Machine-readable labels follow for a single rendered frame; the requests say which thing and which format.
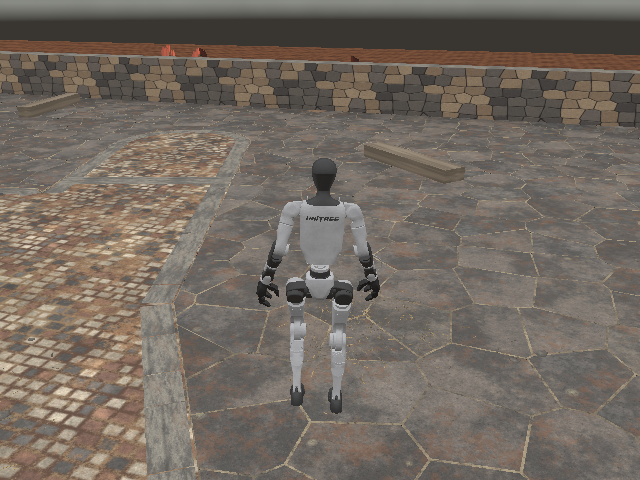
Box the robot left forearm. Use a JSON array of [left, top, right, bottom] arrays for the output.
[[260, 240, 282, 285]]

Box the robot right hand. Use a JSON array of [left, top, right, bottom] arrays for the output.
[[357, 277, 380, 301]]

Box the robot right forearm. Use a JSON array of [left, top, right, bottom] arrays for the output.
[[359, 242, 378, 282]]

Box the humanoid robot torso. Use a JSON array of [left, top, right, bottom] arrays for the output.
[[299, 196, 346, 300]]

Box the robot left hand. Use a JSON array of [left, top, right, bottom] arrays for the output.
[[256, 281, 279, 307]]

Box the robot head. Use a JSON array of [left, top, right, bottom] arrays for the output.
[[306, 158, 340, 206]]

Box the left robot upper arm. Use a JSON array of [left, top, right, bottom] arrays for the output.
[[273, 201, 302, 257]]

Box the right robot upper arm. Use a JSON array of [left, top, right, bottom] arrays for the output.
[[344, 202, 369, 258]]

